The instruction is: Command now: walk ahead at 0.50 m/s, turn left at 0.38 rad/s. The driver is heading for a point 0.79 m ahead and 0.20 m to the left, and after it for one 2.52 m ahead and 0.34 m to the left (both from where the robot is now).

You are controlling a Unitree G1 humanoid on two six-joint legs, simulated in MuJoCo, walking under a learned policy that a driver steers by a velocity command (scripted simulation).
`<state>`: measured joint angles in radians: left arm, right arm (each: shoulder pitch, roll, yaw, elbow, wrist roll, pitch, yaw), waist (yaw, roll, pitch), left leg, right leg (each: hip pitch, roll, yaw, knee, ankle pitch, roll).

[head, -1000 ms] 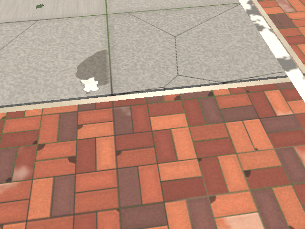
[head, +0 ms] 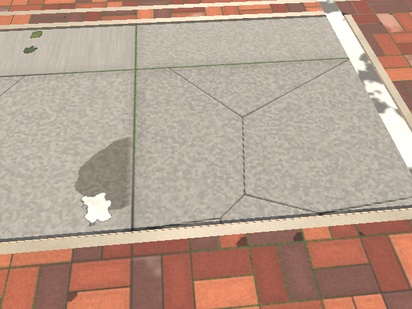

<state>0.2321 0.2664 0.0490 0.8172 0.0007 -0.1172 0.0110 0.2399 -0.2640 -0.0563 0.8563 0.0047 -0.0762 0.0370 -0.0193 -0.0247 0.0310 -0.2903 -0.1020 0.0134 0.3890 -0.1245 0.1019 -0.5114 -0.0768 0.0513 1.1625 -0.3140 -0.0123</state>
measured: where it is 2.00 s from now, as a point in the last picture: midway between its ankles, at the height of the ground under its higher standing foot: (115, 173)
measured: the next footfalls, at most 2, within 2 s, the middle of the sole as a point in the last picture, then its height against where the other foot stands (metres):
right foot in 0.32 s outside the picture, level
left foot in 0.84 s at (139, 296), level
